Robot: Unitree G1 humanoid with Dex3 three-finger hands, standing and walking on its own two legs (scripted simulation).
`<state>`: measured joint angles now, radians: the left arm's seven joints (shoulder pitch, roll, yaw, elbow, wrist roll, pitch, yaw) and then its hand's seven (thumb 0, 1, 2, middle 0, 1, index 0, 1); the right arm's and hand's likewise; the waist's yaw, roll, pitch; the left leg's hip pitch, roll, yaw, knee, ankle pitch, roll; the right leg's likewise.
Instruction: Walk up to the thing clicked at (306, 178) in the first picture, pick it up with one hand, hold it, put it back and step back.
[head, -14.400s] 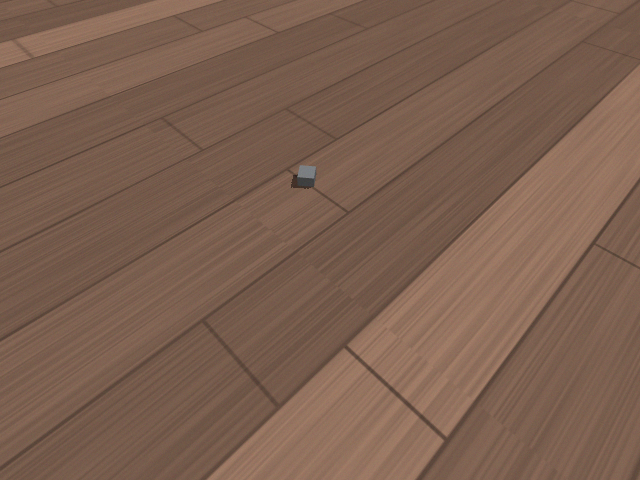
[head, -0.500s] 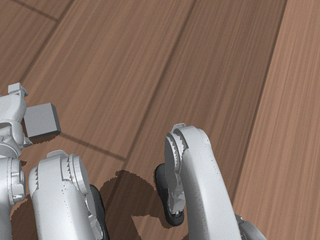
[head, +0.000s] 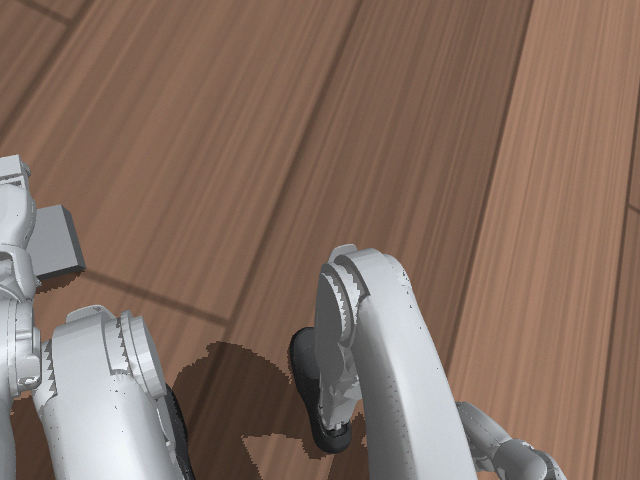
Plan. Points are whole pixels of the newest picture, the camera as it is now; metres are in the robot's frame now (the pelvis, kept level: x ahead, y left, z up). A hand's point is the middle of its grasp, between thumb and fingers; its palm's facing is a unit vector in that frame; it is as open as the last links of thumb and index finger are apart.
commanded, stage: rest palm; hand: left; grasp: from above
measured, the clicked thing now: (42, 245) +0.42 +0.26 -0.28
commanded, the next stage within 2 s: close in 1.16 s
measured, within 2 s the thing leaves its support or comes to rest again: neither
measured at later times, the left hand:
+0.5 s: hand (22, 251) +0.41 +0.27 -0.23, palm faces -0.40 -0.07 -0.91, open 14.4 cm
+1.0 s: hand (24, 247) +0.41 +0.28 -0.25, palm faces -0.47 -0.11 -0.88, open 14.5 cm
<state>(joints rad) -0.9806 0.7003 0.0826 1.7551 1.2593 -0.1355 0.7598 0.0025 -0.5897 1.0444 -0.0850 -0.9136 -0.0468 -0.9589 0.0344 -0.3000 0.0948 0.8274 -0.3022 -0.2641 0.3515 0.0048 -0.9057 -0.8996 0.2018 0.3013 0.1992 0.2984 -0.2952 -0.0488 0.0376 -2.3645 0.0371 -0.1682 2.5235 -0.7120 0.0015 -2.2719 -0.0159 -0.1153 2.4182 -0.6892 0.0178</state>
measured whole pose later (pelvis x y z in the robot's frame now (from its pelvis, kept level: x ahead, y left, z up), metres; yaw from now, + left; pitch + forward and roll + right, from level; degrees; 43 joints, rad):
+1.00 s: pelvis +0.00 +0.00 +0.00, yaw -4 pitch +27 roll -13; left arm -0.94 0.83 0.05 1.76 1.24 -0.24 0.72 0.00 -0.59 1.03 -0.09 -0.97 -0.06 -1.01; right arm 0.06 -0.32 0.23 0.79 -0.30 -0.35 0.39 0.01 -0.91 -0.91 0.20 0.30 0.20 0.30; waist -0.32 -0.10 0.13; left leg -2.33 0.04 -0.25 2.57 -0.75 -0.01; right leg -2.21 0.01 -0.18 2.41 -0.69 0.03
